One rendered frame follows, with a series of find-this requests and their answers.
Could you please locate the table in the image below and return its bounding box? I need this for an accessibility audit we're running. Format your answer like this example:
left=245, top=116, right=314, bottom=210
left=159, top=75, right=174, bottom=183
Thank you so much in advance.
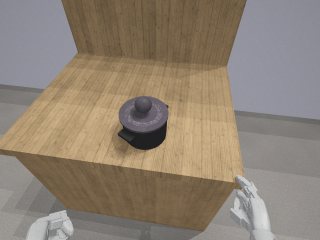
left=0, top=0, right=247, bottom=232

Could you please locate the knob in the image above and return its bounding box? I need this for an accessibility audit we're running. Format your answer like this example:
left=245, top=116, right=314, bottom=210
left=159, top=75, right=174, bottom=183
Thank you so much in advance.
left=134, top=96, right=152, bottom=114

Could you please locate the robot right hand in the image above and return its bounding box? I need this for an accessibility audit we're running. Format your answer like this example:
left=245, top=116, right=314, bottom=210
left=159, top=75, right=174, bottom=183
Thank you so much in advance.
left=230, top=174, right=271, bottom=233

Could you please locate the pot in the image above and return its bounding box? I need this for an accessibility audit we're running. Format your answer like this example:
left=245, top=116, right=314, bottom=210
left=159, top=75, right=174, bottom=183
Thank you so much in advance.
left=117, top=104, right=169, bottom=150

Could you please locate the robot right forearm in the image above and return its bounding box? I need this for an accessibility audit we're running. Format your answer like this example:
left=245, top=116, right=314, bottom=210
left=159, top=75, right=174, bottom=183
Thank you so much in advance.
left=249, top=229, right=277, bottom=240

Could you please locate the lid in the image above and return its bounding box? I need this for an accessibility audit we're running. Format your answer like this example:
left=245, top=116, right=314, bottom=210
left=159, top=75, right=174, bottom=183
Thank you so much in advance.
left=118, top=96, right=169, bottom=134

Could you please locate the robot left hand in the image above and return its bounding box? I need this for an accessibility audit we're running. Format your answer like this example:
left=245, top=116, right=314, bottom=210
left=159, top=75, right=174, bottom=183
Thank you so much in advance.
left=25, top=210, right=74, bottom=240

